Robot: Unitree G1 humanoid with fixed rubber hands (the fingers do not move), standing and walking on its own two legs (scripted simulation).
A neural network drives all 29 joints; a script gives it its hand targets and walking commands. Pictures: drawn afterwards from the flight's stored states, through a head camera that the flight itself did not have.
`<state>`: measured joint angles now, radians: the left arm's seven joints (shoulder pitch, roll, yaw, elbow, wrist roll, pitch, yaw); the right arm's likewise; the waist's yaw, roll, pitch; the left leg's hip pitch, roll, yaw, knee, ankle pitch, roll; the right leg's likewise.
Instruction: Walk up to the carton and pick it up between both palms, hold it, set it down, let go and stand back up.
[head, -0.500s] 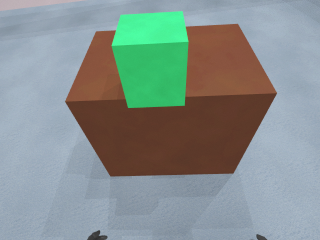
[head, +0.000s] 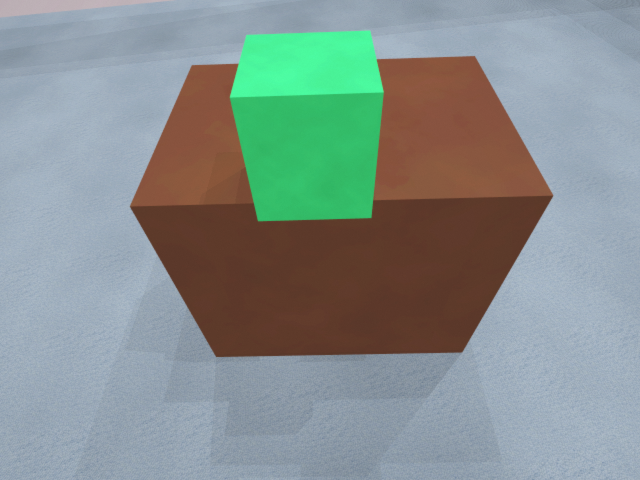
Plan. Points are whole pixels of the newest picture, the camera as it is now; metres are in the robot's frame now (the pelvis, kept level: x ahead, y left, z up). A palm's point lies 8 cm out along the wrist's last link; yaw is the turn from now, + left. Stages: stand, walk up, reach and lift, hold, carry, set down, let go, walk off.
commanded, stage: stand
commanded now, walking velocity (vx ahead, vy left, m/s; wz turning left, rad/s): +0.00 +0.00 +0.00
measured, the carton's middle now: (311, 130) +0.66 +0.06 +0.07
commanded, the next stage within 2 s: walk up in 0.26 s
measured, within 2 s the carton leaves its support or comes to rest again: neither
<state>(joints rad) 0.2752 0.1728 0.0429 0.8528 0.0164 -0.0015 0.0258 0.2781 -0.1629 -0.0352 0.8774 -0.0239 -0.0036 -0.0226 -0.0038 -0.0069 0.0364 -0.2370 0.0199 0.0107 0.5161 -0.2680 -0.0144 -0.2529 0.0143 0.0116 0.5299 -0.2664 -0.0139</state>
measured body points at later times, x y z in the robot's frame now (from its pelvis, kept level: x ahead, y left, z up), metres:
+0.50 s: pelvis -0.01 -0.01 +0.00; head +0.01 -0.01 +0.45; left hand +0.02 +0.23 -0.15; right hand +0.01 -0.24 -0.15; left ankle +0.00 +0.13 -0.73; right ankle +0.01 -0.11 -0.73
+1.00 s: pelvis +0.09 +0.12 +0.02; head +0.08 +0.18 +0.46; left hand +0.11 +0.36 -0.16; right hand +0.04 -0.14 -0.10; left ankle +0.06 +0.20 -0.74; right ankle +0.07 -0.06 -0.63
